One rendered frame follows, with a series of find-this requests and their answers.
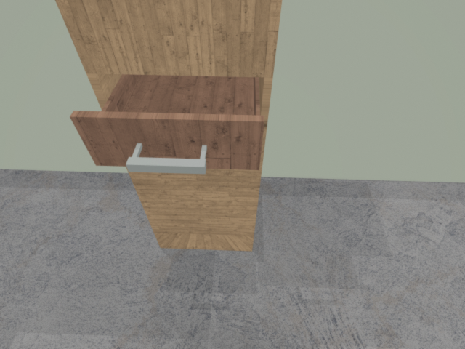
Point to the cabinet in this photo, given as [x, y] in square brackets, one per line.
[235, 38]

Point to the handle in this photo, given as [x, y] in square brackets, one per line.
[166, 165]

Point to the drawer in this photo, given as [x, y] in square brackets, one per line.
[173, 116]

